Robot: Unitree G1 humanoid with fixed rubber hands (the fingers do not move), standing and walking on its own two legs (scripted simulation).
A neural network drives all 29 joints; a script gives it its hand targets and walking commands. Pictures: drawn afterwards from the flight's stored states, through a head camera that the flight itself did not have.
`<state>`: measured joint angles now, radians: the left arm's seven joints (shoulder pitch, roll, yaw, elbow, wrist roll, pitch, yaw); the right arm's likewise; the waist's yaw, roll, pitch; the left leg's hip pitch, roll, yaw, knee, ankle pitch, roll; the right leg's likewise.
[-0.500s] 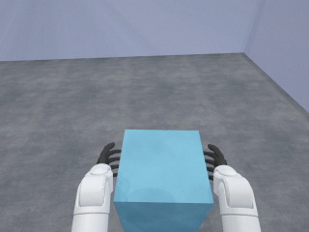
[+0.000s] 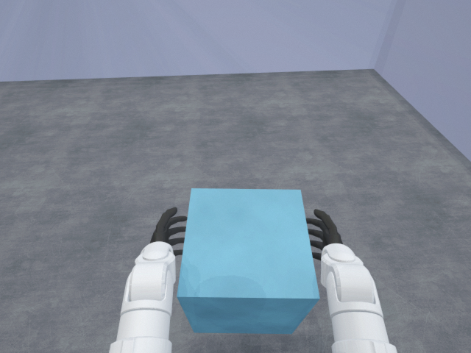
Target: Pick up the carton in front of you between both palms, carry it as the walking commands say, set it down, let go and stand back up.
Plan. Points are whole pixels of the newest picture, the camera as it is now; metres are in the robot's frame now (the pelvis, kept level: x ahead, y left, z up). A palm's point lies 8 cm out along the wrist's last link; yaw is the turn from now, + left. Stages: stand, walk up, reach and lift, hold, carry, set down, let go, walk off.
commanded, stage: carry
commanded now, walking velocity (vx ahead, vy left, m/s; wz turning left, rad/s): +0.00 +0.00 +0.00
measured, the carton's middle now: (244, 265) +0.32 +0.00 -0.05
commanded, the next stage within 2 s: hold in 0.06 s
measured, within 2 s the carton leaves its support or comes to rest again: neither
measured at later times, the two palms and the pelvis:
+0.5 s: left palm (159, 261) +0.27 +0.15 +0.05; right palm (336, 260) +0.27 -0.15 +0.05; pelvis -0.03 -0.01 +0.00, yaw +0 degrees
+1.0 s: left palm (191, 277) +0.34 +0.12 -0.14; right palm (319, 279) +0.33 -0.17 -0.14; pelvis -0.06 -0.01 -0.07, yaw -1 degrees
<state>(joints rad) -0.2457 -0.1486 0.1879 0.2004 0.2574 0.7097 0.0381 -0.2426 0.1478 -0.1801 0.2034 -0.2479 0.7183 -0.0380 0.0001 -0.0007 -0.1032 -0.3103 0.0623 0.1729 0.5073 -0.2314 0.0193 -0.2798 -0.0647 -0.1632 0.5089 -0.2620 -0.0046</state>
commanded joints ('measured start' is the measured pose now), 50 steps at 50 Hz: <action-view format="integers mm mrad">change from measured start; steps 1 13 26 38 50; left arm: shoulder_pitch -405 -407 -861 -836 -981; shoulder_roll -924 -903 -935 -640 -895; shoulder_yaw -548 -508 -233 196 -334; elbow -39 -54 347 553 356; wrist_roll -256 -219 -106 160 -83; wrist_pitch -12 -21 -92 -279 -588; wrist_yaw -255 -254 -319 -199 -184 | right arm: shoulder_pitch -431 -422 -877 -887 -997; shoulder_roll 916 899 926 599 842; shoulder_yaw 545 483 210 -178 324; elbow -64 -41 349 536 362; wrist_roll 257 221 98 -168 79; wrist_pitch -24 -41 -125 -302 -596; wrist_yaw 252 259 308 223 230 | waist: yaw -1 -1 0 -6 -19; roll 4 16 -29 1 -5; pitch -243 -112 22 -21 -927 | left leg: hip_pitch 109 373 239 -123 -332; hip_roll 111 -131 -126 -152 -202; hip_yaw -112 -256 -248 -228 -215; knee -64 -145 -82 96 503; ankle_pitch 196 258 -227 -89 330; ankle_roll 1 -7 2 -8 -40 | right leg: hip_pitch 69 184 19 -200 -390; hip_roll -102 141 101 155 200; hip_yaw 101 257 257 206 215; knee -70 -176 -141 100 477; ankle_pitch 168 223 -262 -73 366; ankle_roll -8 -25 -53 -27 19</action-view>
